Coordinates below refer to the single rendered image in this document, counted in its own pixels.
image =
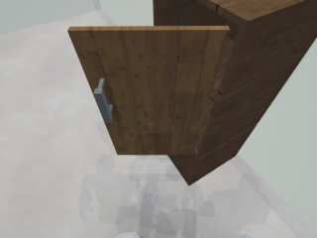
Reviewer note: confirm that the cupboard door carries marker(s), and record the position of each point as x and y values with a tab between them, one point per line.
159	80

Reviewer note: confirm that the handle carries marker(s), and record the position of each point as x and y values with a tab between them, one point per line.
105	109

